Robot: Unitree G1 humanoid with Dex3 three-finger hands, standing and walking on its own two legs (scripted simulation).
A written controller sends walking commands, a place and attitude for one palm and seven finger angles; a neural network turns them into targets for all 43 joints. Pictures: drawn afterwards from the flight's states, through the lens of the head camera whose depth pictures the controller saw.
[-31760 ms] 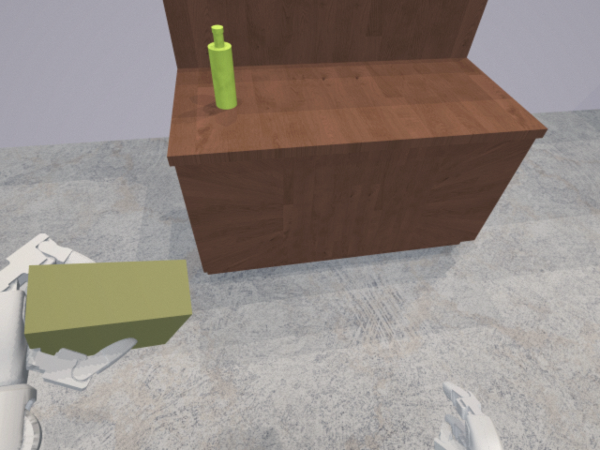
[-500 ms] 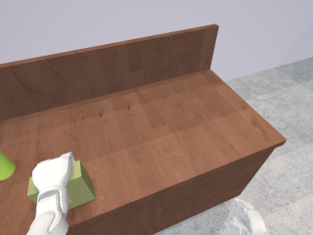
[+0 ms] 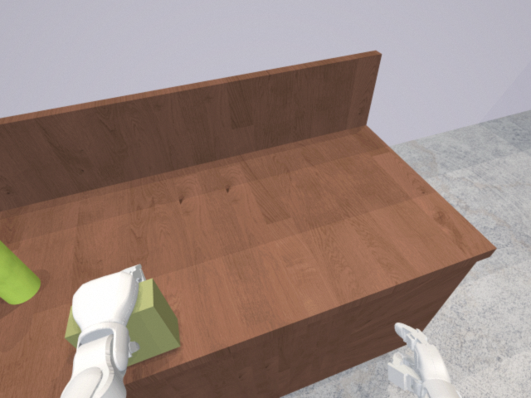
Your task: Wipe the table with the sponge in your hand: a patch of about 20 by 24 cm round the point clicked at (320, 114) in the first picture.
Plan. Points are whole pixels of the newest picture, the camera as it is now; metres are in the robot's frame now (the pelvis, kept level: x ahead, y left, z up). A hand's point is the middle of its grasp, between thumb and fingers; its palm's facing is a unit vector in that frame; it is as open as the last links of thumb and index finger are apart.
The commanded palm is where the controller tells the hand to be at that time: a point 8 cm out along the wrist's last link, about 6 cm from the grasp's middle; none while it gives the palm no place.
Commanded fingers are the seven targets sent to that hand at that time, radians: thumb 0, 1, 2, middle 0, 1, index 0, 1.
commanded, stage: lift the sponge slowly off the table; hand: left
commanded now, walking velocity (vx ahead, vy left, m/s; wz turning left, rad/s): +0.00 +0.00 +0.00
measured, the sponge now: (133, 333) +0.22 +0.27 -0.06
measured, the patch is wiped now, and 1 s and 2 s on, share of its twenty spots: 1.00 1.00 1.00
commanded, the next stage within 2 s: bring the sponge back beside the body in 1.38 s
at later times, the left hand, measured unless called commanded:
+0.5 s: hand (121, 300) +0.24 +0.27 +0.02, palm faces -0.06 -0.12 -0.99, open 10.0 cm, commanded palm +0.21 +0.27 +0.09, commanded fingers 0.00 0.10 1.30 -1.20 -1.60 -1.20 -1.60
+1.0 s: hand (105, 289) +0.23 +0.28 +0.06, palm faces -0.02 -0.12 -0.99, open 10.0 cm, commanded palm +0.21 +0.28 +0.13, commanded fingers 0.00 0.10 1.30 -1.20 -1.60 -1.20 -1.60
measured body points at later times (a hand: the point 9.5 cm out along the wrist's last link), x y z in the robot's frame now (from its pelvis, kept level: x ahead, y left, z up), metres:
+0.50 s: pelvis +0.00 -0.01 +0.01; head -0.01 -0.03 +0.46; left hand +0.23 +0.27 +0.08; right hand +0.24 -0.22 -0.08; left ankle -0.01 +0.09 -0.73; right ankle -0.01 -0.10 -0.73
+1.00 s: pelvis +0.00 -0.01 +0.01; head -0.02 -0.04 +0.46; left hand +0.23 +0.28 +0.11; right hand +0.25 -0.21 -0.06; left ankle -0.01 +0.09 -0.73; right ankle -0.01 -0.10 -0.73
